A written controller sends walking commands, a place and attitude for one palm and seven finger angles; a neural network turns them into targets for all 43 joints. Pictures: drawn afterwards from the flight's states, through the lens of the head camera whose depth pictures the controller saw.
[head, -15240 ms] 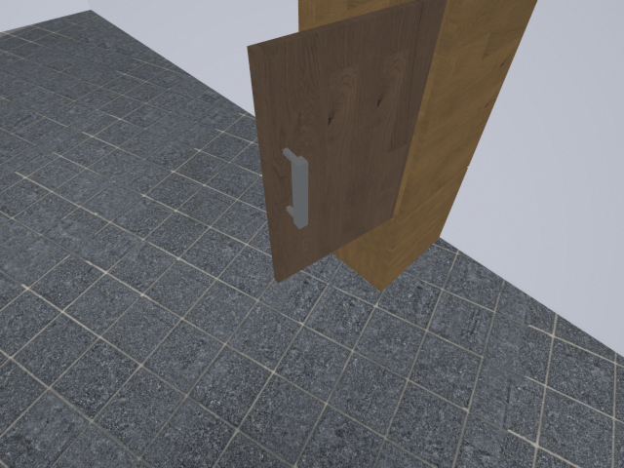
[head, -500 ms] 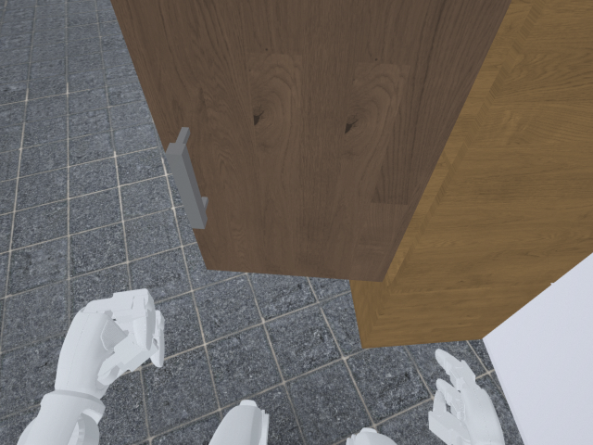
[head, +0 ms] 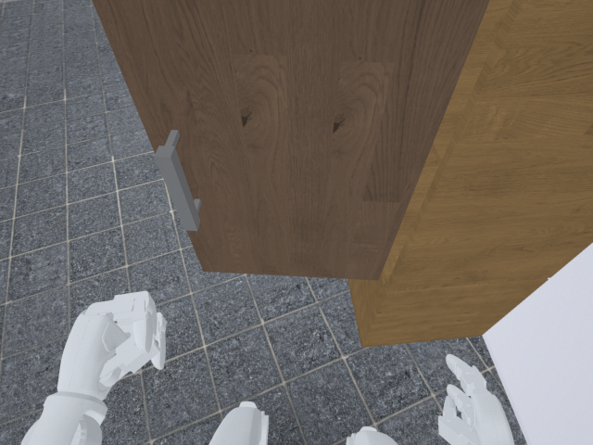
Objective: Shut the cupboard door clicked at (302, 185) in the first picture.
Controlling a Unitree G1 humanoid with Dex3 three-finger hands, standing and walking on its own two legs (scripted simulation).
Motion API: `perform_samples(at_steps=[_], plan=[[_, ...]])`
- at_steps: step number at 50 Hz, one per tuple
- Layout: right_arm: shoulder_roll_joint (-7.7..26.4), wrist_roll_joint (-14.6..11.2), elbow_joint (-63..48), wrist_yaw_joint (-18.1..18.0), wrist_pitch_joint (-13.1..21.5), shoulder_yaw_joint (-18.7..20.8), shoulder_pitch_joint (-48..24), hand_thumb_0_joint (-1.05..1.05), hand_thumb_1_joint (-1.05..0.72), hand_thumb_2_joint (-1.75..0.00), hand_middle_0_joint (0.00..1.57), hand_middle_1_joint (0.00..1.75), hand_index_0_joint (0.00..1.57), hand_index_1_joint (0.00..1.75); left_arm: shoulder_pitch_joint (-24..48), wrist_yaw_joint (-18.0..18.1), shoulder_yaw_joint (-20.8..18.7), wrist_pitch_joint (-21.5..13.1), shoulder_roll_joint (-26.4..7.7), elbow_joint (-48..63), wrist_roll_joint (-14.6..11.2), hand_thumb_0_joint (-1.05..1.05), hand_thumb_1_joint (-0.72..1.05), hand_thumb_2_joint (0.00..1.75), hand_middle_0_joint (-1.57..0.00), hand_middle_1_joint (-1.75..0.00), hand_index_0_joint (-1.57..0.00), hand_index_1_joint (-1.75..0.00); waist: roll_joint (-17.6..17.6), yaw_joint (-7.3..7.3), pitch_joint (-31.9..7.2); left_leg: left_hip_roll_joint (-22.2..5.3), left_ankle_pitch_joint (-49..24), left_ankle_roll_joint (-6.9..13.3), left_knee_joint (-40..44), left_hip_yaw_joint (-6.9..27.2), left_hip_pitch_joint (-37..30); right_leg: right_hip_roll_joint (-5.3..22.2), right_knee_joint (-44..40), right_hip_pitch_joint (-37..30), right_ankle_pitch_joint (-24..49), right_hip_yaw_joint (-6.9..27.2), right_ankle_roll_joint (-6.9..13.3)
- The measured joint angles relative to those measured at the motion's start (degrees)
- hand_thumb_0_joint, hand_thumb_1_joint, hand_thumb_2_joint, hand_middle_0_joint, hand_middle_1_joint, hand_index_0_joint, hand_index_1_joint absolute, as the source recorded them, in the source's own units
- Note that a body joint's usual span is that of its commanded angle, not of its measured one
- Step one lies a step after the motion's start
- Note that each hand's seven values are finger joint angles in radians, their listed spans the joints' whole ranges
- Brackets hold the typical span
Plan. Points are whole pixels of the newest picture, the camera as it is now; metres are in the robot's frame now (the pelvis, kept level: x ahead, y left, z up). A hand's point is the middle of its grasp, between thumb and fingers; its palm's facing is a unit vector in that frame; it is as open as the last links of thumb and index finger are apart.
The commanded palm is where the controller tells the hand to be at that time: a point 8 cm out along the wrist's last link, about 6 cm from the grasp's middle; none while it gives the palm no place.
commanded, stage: bring the fist close to the handle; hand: left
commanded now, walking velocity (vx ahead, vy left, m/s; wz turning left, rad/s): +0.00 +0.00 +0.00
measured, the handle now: (183, 183) +0.47 +0.21 +0.06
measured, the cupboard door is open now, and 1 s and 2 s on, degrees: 81 81 78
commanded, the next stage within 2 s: push the door shut along its arc in 1.42 s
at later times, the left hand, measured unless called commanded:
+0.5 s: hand (177, 287) +0.29 +0.17 +0.07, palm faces -0.02 -1.00 -0.03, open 3.1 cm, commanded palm +0.27 +0.23 +0.07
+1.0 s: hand (193, 241) +0.36 +0.17 +0.07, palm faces -0.02 -1.00 -0.02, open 3.1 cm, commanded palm +0.34 +0.23 +0.07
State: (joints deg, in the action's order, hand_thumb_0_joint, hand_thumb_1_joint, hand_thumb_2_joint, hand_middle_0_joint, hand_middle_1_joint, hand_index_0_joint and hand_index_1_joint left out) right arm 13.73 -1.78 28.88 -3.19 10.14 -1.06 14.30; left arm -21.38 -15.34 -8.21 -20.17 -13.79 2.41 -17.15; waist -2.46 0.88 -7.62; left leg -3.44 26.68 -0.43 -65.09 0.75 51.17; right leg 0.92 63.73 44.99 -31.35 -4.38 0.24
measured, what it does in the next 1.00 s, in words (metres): stands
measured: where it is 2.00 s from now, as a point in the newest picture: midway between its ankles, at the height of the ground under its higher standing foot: outside the picture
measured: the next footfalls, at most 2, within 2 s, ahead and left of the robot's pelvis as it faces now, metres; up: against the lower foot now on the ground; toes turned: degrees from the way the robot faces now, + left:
none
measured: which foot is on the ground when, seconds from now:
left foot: down 0.00-1.00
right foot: down 0.00-1.00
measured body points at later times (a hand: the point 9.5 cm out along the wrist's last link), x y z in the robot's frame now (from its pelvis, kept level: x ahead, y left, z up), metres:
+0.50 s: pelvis +0.00 +0.00 +0.01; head +0.06 -0.01 +0.45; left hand +0.29 +0.23 +0.07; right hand +0.16 -0.24 -0.08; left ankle +0.05 +0.12 -0.65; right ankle +0.00 -0.12 -0.65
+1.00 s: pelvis +0.00 +0.00 +0.01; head +0.07 -0.01 +0.45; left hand +0.35 +0.23 +0.07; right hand +0.14 -0.25 -0.10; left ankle +0.05 +0.12 -0.65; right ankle +0.00 -0.12 -0.65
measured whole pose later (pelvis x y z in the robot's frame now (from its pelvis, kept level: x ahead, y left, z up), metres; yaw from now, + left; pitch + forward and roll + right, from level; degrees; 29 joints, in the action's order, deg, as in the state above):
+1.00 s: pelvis +0.00 +0.00 +0.01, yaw -1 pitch +14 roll -1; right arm 14.7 -1.9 34.6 -2.3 6.1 -1.0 14.6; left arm 14.1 -13.0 -11.3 -21.0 -14.4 -29.6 -13.3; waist -1.7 -1.0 -7.1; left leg -3.3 24.8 -0.4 -61.2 -1.0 50.7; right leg 1.0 61.5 46.0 -29.6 -2.6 0.2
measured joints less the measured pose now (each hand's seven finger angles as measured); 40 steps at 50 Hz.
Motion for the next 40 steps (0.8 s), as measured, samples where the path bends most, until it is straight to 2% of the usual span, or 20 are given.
perform_samples(at_steps=[5,10,20,33,40], plan=[[-0.08,0.0,-0.14,-0.08,0.19,-0.29,-0.3,0.01,-0.9,-0.9,0.2,0.3,0.2,0.3,0.67,0.05,0.29,-0.06,0.09,-0.08,0.15,0.02,0.9,0.9,-1.3,-1.5,-1.3,-1.5,-0.23,0.22,-0.06,0.05,0.11,-0.05,-0.3,0.22,0.24,0.02,0.23,0.11,-0.15,-0.19,0.05],[0.23,-0.02,0.5,-0.3,0.6,-0.66,-0.76,0.01,-0.9,-0.9,0.2,0.3,0.2,0.3,5.35,0.5,0.96,0.33,0.11,-2.4,0.83,0.02,0.9,0.9,-1.3,-1.5,-1.3,-1.5,-0.43,0.39,0.2,0.19,0.13,-0.06,-0.89,0.51,1.05,0.12,0.82,0.77,-0.3,-0.45,0.09],[0.05,-0.09,1.56,0.13,-0.65,-0.87,-0.12,0.01,-0.9,-0.9,0.2,0.3,0.2,0.3,13.51,2.27,0.78,3.02,0.14,-8.17,2.16,0.02,0.9,0.9,-1.3,-1.5,-1.3,-1.5,-0.12,-0.67,0.36,0.11,-0.66,-0.08,1.28,-0.4,-0.36,0.07,-0.71,0.08,0.51,0.42,0.08],[1.03,-0.12,4.12,0.47,-2.16,0.14,0.54,0.01,-0.9,-0.9,0.2,0.3,0.2,0.3,21.59,2.21,-0.64,0.51,0.25,-17.68,2.49,0.02,0.9,0.9,-1.3,-1.5,-1.3,-1.5,0.38,-1.14,0.43,0.22,-1.28,-0.09,3.08,-1.23,-1.3,0.19,-1.75,-0.19,0.98,1.21,0.04],[1.07,-0.16,5.06,0.34,-2.79,0.19,-0.15,0.01,-0.9,-0.9,0.2,0.3,0.2,0.3,28.32,2.14,-2.49,-0.32,-0.6,-24.65,2.82,0.02,0.9,0.9,-1.3,-1.5,-1.3,-1.5,0.65,-1.4,0.82,0.11,-1.56,-0.14,3.15,-1.26,-0.7,0.06,-1.76,0.5,1.26,1.26,0.12]])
